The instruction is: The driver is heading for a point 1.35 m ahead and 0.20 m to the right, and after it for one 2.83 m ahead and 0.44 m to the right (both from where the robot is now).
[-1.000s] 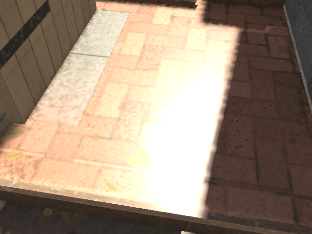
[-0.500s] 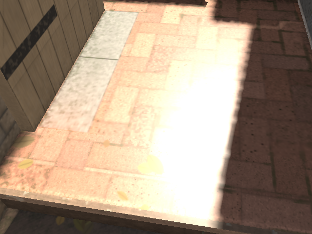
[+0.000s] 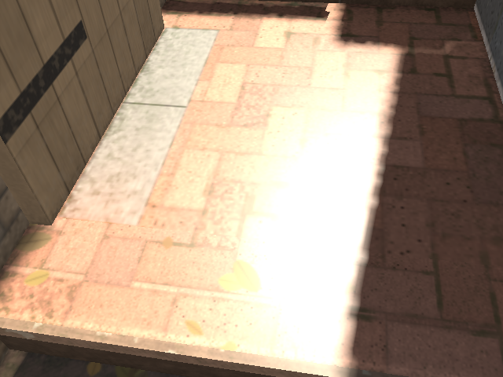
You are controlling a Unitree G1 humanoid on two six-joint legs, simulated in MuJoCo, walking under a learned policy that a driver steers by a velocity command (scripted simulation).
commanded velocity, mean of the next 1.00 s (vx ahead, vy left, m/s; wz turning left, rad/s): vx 0.20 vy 0.00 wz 0.00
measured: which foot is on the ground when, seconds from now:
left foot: down 0.00-0.48, up 0.50-0.88, down 0.90-1.00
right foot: down 0.00-0.18, up 0.20-0.44, down 0.46-0.94, up 0.96-1.00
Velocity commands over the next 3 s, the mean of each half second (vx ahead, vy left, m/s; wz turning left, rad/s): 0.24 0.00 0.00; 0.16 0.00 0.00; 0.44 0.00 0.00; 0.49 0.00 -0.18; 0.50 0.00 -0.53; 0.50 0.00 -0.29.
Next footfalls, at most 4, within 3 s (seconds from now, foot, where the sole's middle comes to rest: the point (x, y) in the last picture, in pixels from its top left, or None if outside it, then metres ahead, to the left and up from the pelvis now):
0.46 right None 0.25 -0.06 -0.59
0.90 left None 0.29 0.18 -0.59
1.34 right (280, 286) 0.59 -0.01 -0.42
1.86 left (192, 189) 0.88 0.21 -0.42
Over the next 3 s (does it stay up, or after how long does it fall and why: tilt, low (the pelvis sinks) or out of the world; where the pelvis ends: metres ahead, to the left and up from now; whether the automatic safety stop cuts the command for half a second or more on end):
stays up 1.30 -0.15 0.34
